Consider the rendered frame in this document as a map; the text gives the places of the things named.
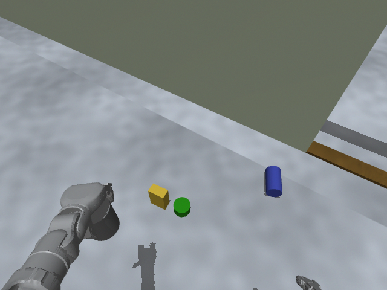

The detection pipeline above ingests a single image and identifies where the left robot hand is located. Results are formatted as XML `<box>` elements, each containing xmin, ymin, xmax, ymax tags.
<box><xmin>60</xmin><ymin>182</ymin><xmax>114</xmax><ymax>239</ymax></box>

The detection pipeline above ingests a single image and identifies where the right robot hand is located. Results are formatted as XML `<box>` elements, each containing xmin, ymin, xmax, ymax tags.
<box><xmin>296</xmin><ymin>275</ymin><xmax>321</xmax><ymax>290</ymax></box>

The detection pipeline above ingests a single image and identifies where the left robot arm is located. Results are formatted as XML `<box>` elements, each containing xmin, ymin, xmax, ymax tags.
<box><xmin>1</xmin><ymin>204</ymin><xmax>91</xmax><ymax>290</ymax></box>

